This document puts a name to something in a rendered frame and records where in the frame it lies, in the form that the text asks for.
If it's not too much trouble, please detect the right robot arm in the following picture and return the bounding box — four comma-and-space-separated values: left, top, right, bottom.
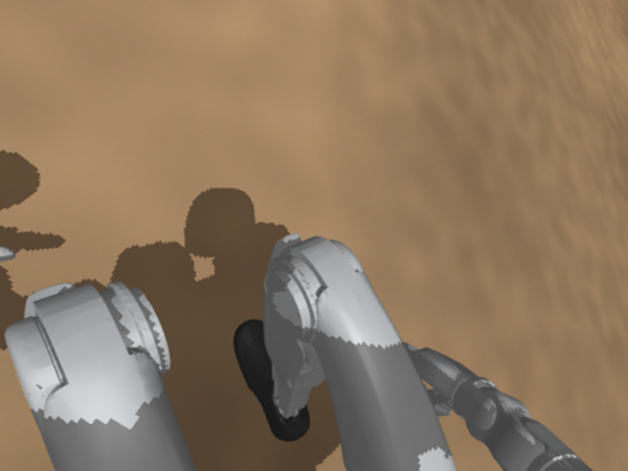
452, 377, 593, 471

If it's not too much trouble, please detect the right robot foot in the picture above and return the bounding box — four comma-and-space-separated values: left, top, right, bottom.
234, 320, 310, 442

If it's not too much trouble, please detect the right robot hand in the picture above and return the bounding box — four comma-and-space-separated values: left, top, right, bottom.
404, 342, 478, 417

